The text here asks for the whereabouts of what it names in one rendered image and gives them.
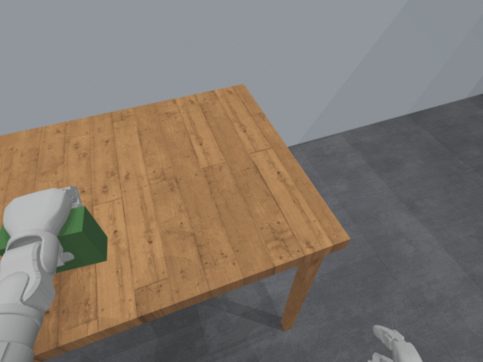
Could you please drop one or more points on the sponge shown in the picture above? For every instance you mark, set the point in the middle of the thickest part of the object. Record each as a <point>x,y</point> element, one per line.
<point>80,236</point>

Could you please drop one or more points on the robot right hand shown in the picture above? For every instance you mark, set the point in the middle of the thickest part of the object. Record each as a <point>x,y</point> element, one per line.
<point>402,351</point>

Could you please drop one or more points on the left robot forearm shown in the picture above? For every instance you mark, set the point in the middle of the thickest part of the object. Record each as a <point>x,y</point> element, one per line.
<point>27,269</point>

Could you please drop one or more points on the table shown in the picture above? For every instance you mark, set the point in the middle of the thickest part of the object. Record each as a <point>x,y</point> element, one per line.
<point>198,196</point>

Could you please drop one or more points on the robot left hand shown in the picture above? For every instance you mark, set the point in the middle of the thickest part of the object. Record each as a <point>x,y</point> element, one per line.
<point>46,210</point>

